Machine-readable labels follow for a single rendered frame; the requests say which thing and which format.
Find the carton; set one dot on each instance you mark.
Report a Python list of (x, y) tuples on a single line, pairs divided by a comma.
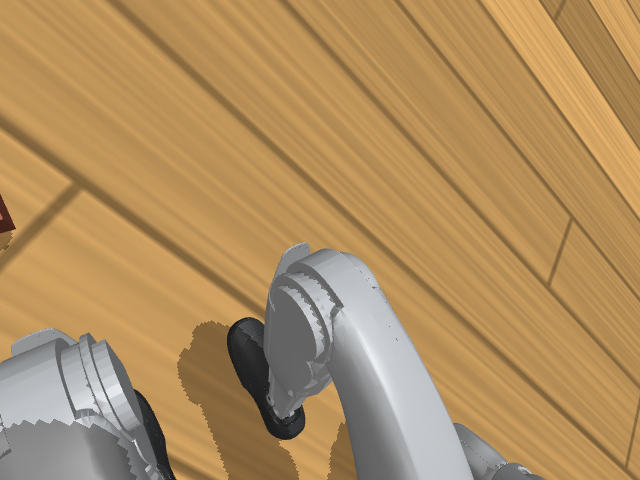
[(6, 223)]

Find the right robot arm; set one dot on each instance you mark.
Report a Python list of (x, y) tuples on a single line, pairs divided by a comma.
[(515, 471)]

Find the left robot foot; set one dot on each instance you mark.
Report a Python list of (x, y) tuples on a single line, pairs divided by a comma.
[(156, 437)]

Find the right robot foot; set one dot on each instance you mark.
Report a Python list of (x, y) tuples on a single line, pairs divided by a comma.
[(245, 342)]

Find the right robot hand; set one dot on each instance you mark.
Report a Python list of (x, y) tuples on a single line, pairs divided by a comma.
[(483, 459)]

